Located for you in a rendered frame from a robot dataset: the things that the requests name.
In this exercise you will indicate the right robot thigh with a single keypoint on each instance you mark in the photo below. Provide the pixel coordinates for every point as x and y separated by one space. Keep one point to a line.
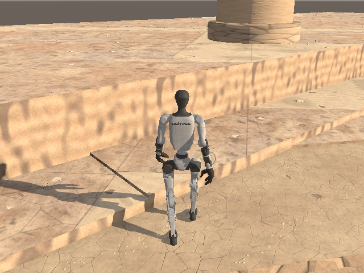
195 167

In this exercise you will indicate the robot left foot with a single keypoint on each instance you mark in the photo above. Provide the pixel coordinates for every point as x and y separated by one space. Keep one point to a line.
173 240

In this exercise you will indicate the left robot forearm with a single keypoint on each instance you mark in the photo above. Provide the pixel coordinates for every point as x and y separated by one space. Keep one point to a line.
159 147

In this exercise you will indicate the right robot hand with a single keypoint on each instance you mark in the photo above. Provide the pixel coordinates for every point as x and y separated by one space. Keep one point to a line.
210 175

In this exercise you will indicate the robot left upper arm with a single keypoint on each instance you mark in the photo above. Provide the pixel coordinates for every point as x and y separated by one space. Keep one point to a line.
162 128

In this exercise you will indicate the robot right upper arm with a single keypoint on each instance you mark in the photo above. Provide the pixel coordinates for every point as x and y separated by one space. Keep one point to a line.
201 129

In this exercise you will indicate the right robot forearm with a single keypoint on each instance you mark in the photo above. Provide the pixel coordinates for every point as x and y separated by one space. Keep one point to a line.
206 156

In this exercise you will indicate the left robot hand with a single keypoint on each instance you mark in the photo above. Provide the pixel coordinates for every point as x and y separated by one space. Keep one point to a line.
163 155

